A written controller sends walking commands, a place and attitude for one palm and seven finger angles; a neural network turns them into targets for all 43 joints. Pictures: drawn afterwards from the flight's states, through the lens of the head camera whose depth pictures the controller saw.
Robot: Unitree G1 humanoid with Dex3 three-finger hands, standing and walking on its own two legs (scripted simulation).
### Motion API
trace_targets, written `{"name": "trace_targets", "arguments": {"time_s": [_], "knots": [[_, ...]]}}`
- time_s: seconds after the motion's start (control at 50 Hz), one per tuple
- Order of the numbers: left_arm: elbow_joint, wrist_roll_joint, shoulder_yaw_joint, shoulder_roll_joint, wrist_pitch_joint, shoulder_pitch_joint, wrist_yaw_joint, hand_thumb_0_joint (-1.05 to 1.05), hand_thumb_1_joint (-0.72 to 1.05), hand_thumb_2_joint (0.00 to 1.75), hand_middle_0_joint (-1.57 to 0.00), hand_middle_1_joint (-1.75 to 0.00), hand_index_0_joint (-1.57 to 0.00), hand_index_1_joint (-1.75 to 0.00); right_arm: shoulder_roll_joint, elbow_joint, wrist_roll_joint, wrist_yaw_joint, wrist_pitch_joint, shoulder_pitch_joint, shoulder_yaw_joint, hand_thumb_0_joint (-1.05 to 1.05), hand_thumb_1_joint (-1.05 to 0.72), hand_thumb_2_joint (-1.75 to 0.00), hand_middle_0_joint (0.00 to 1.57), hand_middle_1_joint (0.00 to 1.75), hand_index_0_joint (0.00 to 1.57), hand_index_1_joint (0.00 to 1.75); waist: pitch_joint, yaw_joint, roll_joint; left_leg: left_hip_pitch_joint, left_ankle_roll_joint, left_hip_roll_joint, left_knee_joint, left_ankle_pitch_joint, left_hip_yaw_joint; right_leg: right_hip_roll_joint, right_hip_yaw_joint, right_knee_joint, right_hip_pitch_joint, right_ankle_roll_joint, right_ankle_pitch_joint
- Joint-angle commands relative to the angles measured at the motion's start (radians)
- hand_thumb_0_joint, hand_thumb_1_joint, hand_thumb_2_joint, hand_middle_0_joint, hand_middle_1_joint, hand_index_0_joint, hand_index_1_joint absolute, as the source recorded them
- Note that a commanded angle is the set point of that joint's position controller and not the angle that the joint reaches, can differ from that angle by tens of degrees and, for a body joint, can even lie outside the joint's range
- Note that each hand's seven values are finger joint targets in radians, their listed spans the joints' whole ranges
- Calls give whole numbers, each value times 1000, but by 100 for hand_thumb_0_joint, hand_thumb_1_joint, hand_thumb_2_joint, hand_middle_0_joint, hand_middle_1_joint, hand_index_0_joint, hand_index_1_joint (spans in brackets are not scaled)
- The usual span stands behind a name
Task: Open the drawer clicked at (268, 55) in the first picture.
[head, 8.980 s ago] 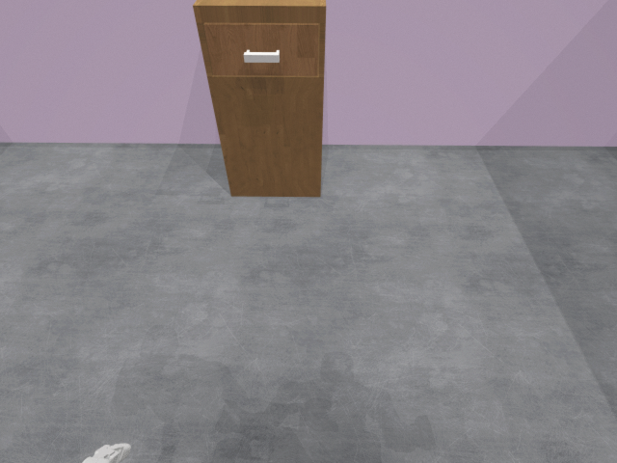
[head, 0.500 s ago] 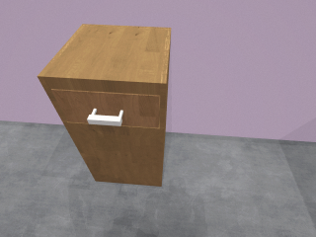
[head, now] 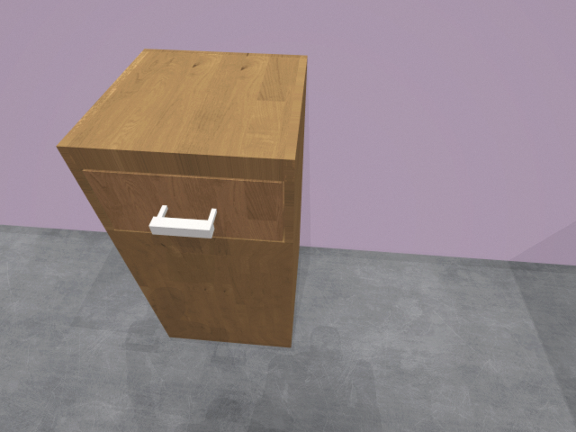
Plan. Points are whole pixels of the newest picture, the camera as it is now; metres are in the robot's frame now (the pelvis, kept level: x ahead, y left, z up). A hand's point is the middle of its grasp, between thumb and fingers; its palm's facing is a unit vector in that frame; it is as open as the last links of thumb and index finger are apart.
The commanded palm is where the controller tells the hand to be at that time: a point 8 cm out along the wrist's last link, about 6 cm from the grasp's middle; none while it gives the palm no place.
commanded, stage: look again from close up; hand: left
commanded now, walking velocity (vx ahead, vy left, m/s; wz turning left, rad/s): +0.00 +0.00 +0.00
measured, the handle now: (185, 219) +0.52 +0.25 -0.06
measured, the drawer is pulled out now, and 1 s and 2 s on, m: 0.00 0.00 0.00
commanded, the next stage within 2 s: raise the hand with hooked fingers in 0.46 s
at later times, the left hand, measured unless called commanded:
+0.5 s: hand out of the picture -0.01 +0.21 -0.18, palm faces -0.01 -0.98 -0.19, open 7.4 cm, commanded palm none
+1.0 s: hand out of the picture +0.12 +0.21 -0.08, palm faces +0.00 -0.27 -0.96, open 8.7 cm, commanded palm +0.11 +0.25 -0.01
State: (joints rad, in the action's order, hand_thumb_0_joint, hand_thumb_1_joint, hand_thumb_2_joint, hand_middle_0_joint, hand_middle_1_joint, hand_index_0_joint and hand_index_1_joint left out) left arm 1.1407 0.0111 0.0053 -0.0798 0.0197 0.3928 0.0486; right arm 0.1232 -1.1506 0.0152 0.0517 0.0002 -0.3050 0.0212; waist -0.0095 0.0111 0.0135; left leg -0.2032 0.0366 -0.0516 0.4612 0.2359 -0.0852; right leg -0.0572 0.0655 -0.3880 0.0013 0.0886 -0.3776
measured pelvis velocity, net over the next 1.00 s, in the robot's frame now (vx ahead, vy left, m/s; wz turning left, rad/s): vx -0.09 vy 0.06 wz -0.08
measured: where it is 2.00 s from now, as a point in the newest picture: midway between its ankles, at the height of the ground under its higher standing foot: outside the picture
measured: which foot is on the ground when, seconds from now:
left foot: down 0.00-1.00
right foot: down 0.00-1.00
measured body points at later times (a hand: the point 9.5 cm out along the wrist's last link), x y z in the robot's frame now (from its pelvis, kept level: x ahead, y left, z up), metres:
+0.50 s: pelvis -0.03 +0.05 +0.00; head -0.04 +0.06 +0.45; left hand -0.01 +0.27 -0.16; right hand -0.03 -0.18 -0.16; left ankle -0.01 +0.11 -0.74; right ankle -0.10 -0.05 -0.74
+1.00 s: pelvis -0.09 +0.06 -0.05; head -0.10 +0.04 +0.40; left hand +0.12 +0.23 -0.03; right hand +0.14 -0.18 -0.10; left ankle -0.01 +0.11 -0.74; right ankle -0.04 -0.03 -0.73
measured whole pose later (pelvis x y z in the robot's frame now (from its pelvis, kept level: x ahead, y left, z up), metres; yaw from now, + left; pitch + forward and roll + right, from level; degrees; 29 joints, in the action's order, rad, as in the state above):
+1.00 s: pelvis -0.09 +0.06 -0.05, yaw -4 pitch +5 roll +1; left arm 0.17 1.06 -0.23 -0.19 -0.04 0.32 0.48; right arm 0.25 -0.48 0.03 0.00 0.08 -0.09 0.00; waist 0.12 0.08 -0.01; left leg -0.64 -0.08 0.10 0.86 0.32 -0.07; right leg -0.10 -0.06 -0.95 -0.64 0.06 -0.46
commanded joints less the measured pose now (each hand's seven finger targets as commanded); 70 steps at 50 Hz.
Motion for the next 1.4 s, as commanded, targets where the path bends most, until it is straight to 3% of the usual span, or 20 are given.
{"name": "trace_targets", "arguments": {"time_s": [0.0, 0.02, 0.08, 0.12, 0.18, 0.34, 0.48, 0.54, 0.56, 0.58, 0.6, 0.62, 0.64, 0.72, 0.8, 0.9, 1.0, 1.18, 1.26, 1.38], "knots": [[-31, 24, 11, -177, 52, 157, 41, 0, 90, 90, -20, -30, -20, -30, 68, 172, -11, -19, -8, 61, -22, 0, -90, -90, 20, 30, 20, 30, -201, -25, 75, -197, -49, 39, 311, 135, -10, 273, -204, 5, -147, -166, 1465], [-53, 21, 8, -162, 53, 140, 36, 0, 90, 90, -20, -30, -20, -30, 36, 156, -3, -12, -7, -2, -25, 0, -90, -90, 20, 30, 20, 30, -104, -38, 110, -188, -83, 59, 286, 173, -13, 279, -170, -74, -64, -157, 1652], [-104, 2, 9, -179, 52, 77, 29, 0, 90, 90, -20, -30, -20, -30, 72, 141, -10, -10, -22, -90, -36, 0, -90, -90, 20, 30, 20, 30, 126, -66, 208, -96, -92, 71, 158, 48, 4, 213, -112, -179, 66, -43, 1474], [-129, -10, 9, -161, 34, 34, 21, 0, 90, 90, -20, -30, -20, -30, 90, 122, -5, -8, -23, -133, -36, 0, -90, -90, 20, 30, 20, 30, 134, -71, 35, 45, -99, 15, 58, -193, 50, 183, -122, -212, -58, -13, 930], [-124, 4, 3, -97, -2, 88, 16, 0, 90, 90, -20, -30, -20, -30, 118, 158, 2, -5, -18, -64, -31, 0, -90, -90, 20, 30, 20, 30, -104, -3, -123, -81, -158, -105, -21, -288, 177, 94, -90, -75, -229, -30, 136], [-122, -3, -7, -138, 1, 49, 11, 0, 90, 90, -20, -30, -20, -30, 126, 143, 0, -9, -24, -67, -16, 0, -90, -90, 20, 30, 20, 30, 25, -11, 65, -1, -127, -57, 20, -288, 172, 136, -137, -39, -150, -22, 332], [-133, 3, -9, -148, -17, 42, 3, 0, 90, 90, -20, -30, -20, -30, 142, 136, 2, -18, -15, -45, -13, 0, -90, -90, 20, 30, 20, 30, -128, 1, -24, -99, -135, -66, -126, 25, 231, 117, -122, -8, -222, -24, 68], [-123, 20, -18, -164, 14, 58, 30, 0, 90, 90, -20, -30, -20, -30, 171, 204, -8, -26, -20, 59, -12, 0, -90, -90, 20, 30, 20, 30, -242, 18, -33, -168, -96, -37, 47, -109, 162, 156, -150, 60, -314, -46, 268], [-1685, 167, 23, -519, 150, -722, 62, 0, 88, 89, -20, -32, -20, -32, 338, 586, -70, -12, -174, 36, -59, 0, -90, -90, 20, 30, 20, 30, 346, -104, -393, 233, -78, 15, -26, -327, 178, 58, -126, -117, -398, -11, 307], [-1490, 184, 4, -420, 92, -242, 123, 0, 85, 88, -20, -33, -20, -33, 249, 500, -36, 24, -289, 81, 0, 0, -90, -90, 20, 30, 20, 30, 416, -9, -554, 423, 16, -69, -71, -377, 279, 58, -25, -314, -464, -18, 91], [-1446, 132, -1, -368, 31, -189, 180, 0, 83, 87, -21, -34, -21, -34, 249, 420, -43, 37, -325, 64, -19, 0, -90, -90, 20, 30, 20, 30, 369, -29, -406, 315, 76, -93, -151, -221, 335, 41, -16, -427, -559, -48, -56], [-1097, 160, -163, -94, -93, 164, 183, 0, 81, 86, -21, -36, -21, -36, 174, 395, -76, 31, -322, 82, -12, 0, -90, -90, 20, 30, 20, 30, 196, -18, -239, 190, 40, -71, -169, -76, 320, 33, -40, -466, -635, -56, -63], [-1375, 165, -217, -107, -75, -64, 192, 0, 78, 85, -21, -37, -21, -37, 219, 497, -62, 17, -321, 88, -22, 0, -90, -90, 20, 30, 20, 30, 137, -40, -149, 80, 9, -57, -163, 49, 315, 50, -36, -421, -598, -61, -58], [-1158, 559, -224, -187, -63, -115, 300, 0, 69, 81, -22, -43, -22, -43, 268, 599, -15, 15, -283, 125, -50, 0, -90, -90, 20, 30, 20, 30, 68, -74, 193, -202, -66, 40, 105, 301, 218, 17, -77, -229, -690, -46, -208], [-1027, 867, -172, -186, -48, 72, 410, 0, 60, 77, -22, -50, -22, -50, 260, 738, 11, -32, -143, 252, -72, 0, -90, -90, 20, 30, 20, 30, 103, 59, 212, -348, -58, 88, 185, 368, 165, 12, -156, -254, -706, -14, -386], [-1138, 1050, -59, -317, -57, -100, 484, 0, 48, 72, -23, -57, -23, -57, 229, 822, 7, -51, 31, 350, -57, 0, -90, -90, 20, 30, 20, 30, 152, 126, 154, -433, -60, 124, 239, 294, 123, 18, -244, -265, -626, 4, -420], [-1346, 1161, -53, -389, -83, -466, 554, 0, 36, 67, -24, -64, -24, -64, 195, 824, 37, -38, 113, 394, -52, 0, -90, -90, 20, 30, 20, 30, 251, 87, -131, -278, -69, 99, 285, 357, 214, -1, -272, -323, -745, 9, -400], [-1256, 976, -227, -240, -159, -361, 389, 0, 15, 58, -25, -78, -25, -78, 197, 792, 10, -18, 107, 388, -28, 0, -90, -90, 20, 30, 20, 30, 197, 8, -37, -207, -85, 82, 152, 354, 261, -3, -186, -244, -602, -16, -182], [-1218, 981, -159, -302, -170, -291, 315, 0, 6, 54, -26, -84, -26, -84, 205, 776, 9, -18, 113, 355, -19, 0, -90, -90, 20, 30, 20, 30, 131, 39, 81, -232, -87, 82, 129, 162, 232, -4, -186, -216, -512, -7, -54], [-1379, 1057, -15, -439, -82, -256, 341, 0, -8, 48, -27, -93, -27, -93, 193, 785, 26, -42, 108, 344, -19, 0, -90, -90, 20, 30, 20, 30, 319, 106, -96, -104, -51, 84, 156, -198, 205, -10, -203, -275, -403, 12, 196]]}}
